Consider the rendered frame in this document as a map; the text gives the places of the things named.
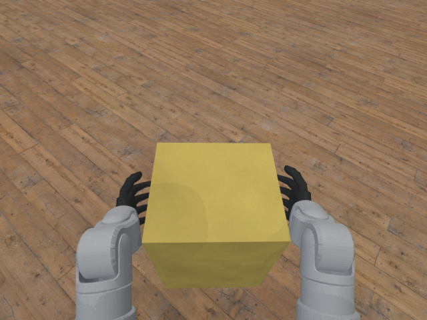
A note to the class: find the robot right hand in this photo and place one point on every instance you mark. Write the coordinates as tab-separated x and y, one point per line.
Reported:
298	189

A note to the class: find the left robot forearm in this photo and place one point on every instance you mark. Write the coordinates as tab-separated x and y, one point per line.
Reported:
104	267

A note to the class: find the carton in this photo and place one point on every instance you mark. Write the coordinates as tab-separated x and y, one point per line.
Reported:
215	215

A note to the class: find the right robot forearm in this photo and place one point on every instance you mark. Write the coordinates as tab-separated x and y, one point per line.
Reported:
327	264

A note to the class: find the robot left hand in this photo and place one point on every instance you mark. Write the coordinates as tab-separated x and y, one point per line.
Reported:
127	192

